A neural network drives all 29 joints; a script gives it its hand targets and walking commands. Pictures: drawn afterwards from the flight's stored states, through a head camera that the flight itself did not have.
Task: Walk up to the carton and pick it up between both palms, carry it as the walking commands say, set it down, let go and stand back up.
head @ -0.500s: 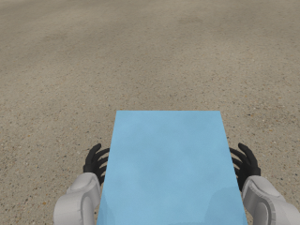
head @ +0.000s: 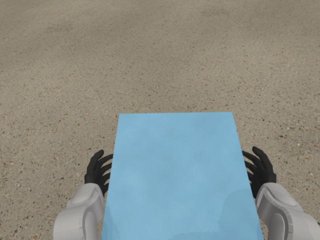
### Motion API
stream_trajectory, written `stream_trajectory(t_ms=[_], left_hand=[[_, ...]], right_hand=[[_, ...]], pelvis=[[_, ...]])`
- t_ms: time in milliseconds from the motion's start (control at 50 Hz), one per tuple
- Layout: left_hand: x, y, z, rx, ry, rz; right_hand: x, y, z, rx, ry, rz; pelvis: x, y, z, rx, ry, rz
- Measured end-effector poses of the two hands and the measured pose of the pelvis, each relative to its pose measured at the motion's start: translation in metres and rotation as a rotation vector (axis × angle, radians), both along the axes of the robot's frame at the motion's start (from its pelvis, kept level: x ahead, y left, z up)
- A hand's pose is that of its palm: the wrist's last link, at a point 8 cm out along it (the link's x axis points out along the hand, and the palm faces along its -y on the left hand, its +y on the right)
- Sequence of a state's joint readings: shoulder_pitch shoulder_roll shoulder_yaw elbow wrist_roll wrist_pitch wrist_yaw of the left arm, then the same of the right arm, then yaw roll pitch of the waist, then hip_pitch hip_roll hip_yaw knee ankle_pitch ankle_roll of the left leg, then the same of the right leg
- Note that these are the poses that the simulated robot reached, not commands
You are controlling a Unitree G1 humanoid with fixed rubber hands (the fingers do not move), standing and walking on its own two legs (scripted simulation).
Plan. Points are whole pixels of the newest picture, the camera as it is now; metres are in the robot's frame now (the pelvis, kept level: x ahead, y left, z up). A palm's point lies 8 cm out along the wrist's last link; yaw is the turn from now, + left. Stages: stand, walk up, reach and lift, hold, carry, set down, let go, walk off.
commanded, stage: carry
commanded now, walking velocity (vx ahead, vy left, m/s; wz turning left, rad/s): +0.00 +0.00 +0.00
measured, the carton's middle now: (175, 183) +0.25 -0.01 +0.01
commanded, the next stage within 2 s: none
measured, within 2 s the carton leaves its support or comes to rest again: neither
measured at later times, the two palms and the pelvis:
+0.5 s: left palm (112, 142) +0.34 +0.15 +0.07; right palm (254, 139) +0.33 -0.20 +0.08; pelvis +0.11 -0.01 +0.00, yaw -1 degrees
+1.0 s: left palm (111, 126) +0.40 +0.17 +0.06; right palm (239, 125) +0.39 -0.18 +0.06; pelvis +0.15 +0.01 +0.00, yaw -3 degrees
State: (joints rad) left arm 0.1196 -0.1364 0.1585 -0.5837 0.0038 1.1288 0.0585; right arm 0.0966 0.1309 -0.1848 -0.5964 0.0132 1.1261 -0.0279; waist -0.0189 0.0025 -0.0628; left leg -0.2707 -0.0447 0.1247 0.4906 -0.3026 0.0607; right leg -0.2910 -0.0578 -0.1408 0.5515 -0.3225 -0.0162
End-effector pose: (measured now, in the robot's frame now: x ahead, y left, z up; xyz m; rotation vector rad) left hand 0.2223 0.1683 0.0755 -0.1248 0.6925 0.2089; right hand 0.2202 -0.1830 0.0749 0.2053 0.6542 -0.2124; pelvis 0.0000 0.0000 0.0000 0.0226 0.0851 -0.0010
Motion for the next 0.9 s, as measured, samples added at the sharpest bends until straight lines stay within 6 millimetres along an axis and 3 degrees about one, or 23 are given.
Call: stream_trajectory(t_ms=[140, 280, 440, 540, 600, 680, 900], left_hand=[[0.040, -0.007, 0.006, 0.004, -0.012, 0.002], [0.068, -0.006, 0.004, -0.020, 0.024, -0.011], [0.109, -0.016, -0.001, -0.011, -0.009, -0.023], [0.124, -0.014, -0.013, -0.025, 0.000, -0.031], [0.138, -0.010, -0.027, -0.001, 0.034, -0.053], [0.152, -0.006, -0.038, 0.029, 0.074, -0.068], [0.173, 0.001, -0.028, 0.026, 0.030, -0.074]], right_hand=[[0.044, -0.007, 0.010, -0.016, -0.013, 0.019], [0.069, -0.006, 0.016, -0.031, 0.024, 0.002], [0.102, -0.016, 0.004, -0.039, -0.008, -0.002], [0.117, -0.013, 0.000, -0.039, 0.000, -0.018], [0.129, -0.009, -0.014, -0.045, 0.033, -0.016], [0.144, -0.006, -0.031, -0.048, 0.074, 0.000], [0.161, 0.001, -0.020, -0.052, 0.031, -0.010]], pelvis=[[0.039, -0.010, 0.003, 0.002, 0.018, -0.014], [0.068, -0.010, 0.012, -0.010, 0.015, -0.022], [0.100, -0.013, -0.001, -0.015, 0.006, -0.022], [0.117, -0.009, -0.007, -0.019, -0.002, -0.029], [0.129, -0.007, -0.009, -0.009, -0.002, -0.033], [0.136, -0.005, -0.009, -0.011, -0.001, -0.041], [0.150, 0.003, 0.001, -0.018, 0.008, -0.044]])
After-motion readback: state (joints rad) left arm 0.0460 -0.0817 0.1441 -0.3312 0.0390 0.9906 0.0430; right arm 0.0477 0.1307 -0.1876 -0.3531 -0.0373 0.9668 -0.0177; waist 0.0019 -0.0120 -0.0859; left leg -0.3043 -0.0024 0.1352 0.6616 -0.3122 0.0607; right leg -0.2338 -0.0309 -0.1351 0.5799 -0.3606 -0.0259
